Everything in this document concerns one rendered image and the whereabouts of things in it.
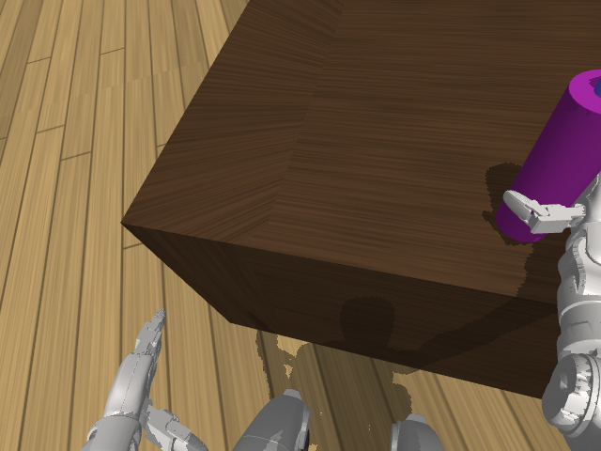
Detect bottle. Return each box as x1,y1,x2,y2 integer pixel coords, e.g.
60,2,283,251
496,70,601,242

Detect left robot hand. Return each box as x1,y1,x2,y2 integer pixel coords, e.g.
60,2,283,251
102,308,208,451

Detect left robot arm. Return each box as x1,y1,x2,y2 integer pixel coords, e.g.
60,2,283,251
79,415,142,451

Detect right robot hand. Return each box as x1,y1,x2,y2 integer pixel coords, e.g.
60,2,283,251
503,171,601,234

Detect right robot arm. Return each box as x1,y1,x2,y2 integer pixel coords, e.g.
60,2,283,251
542,222,601,451

